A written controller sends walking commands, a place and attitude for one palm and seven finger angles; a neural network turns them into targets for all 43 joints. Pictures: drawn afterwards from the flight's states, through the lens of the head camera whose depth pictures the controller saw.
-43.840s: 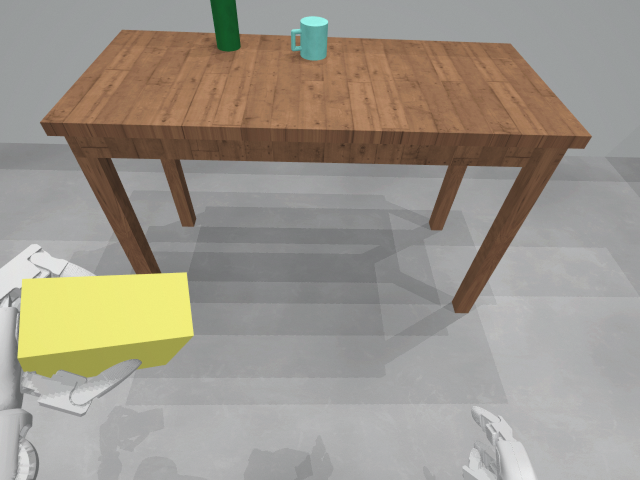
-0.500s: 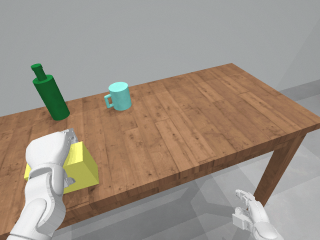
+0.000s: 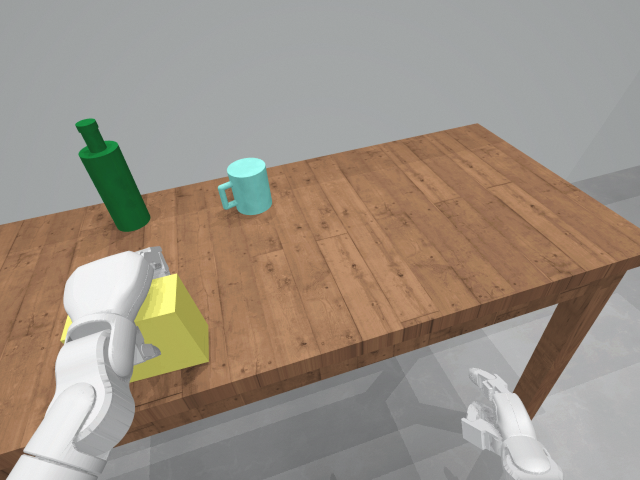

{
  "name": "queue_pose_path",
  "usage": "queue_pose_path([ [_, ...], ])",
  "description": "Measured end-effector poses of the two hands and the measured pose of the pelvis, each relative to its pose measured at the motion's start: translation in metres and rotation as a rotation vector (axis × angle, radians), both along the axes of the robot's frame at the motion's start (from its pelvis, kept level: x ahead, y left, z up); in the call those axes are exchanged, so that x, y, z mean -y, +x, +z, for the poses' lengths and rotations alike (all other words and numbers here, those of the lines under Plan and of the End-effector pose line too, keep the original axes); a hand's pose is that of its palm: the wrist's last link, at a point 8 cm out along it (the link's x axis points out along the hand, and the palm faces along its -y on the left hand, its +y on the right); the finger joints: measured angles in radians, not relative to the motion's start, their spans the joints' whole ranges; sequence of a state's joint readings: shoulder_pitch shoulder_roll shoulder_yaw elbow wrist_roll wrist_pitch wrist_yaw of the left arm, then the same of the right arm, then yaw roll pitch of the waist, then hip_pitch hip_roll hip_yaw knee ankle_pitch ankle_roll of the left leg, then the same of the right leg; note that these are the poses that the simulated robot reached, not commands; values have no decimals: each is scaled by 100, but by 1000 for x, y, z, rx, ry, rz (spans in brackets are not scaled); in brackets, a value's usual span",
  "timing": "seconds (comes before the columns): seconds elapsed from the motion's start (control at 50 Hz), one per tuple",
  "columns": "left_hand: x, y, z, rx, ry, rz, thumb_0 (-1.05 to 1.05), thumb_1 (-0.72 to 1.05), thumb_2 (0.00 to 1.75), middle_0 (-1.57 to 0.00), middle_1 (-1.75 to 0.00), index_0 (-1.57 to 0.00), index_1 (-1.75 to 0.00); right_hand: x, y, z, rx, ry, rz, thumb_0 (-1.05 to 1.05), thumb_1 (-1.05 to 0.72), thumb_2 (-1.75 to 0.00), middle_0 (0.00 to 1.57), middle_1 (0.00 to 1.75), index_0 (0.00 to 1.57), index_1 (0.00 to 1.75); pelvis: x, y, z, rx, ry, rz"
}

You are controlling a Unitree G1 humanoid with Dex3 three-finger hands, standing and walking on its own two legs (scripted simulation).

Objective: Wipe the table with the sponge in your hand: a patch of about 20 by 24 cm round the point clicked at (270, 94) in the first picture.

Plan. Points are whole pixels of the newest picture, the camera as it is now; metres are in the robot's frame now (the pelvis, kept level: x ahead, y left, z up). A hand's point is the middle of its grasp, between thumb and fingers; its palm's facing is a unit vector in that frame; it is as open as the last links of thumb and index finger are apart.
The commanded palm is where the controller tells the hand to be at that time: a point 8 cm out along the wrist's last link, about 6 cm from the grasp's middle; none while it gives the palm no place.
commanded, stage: lift the sponge slowly off the table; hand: left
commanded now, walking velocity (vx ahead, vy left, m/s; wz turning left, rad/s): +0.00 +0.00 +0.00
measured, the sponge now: (151, 340) +0.25 +0.28 +0.06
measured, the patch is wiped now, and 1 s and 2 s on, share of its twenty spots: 1.00 1.00 1.00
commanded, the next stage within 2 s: bring the sponge back beside the body in 1.54 s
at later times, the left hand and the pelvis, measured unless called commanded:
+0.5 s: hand (121, 292) +0.25 +0.28 +0.15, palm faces +0.15 -0.11 -0.98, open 10.1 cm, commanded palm +0.22 +0.28 +0.23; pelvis -0.01 +0.00 +0.00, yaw +0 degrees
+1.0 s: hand (107, 268) +0.26 +0.29 +0.19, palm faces +0.24 -0.13 -0.96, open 10.1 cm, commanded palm +0.22 +0.28 +0.26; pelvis -0.02 +0.00 +0.00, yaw +0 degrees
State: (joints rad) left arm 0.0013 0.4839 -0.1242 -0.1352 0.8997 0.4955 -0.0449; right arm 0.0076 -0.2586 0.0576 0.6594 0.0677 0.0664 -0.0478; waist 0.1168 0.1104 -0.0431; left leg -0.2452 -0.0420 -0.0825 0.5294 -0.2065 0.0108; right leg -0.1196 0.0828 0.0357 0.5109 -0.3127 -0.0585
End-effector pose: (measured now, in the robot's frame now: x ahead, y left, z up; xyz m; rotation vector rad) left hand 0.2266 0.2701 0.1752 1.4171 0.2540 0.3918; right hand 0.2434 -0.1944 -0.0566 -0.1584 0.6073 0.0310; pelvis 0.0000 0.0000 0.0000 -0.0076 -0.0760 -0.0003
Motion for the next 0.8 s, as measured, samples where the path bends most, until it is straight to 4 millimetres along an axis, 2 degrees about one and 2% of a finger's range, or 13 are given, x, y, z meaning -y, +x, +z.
queue_pose_path([
  [0.28,-8,-2,14,24,-11,22,0,-53,105,-73,-136,-77,-136,-2,5,9,27,-20,16,1,-90,-90,21,30,20,30,3,-4,1,13,-4,5],
  [0.56,-11,4,30,36,-3,10,0,-53,105,-74,-136,-77,-135,-2,-10,3,9,-21,3,1,-90,-90,21,30,20,30,0,-13,2,19,-5,10],
  [0.72,-1,8,45,81,0,-42,0,-53,105,-74,-136,-77,-135,-5,-17,0,3,-4,-2,1,-90,-90,21,30,20,30,-3,-15,2,16,-3,1],
  [0.8,-4,5,52,102,-4,-39,0,-53,105,-74,-136,-77,-135,-5,-17,1,4,0,-5,1,-90,-90,21,30,20,30,-3,-14,2,16,-2,-5],
])
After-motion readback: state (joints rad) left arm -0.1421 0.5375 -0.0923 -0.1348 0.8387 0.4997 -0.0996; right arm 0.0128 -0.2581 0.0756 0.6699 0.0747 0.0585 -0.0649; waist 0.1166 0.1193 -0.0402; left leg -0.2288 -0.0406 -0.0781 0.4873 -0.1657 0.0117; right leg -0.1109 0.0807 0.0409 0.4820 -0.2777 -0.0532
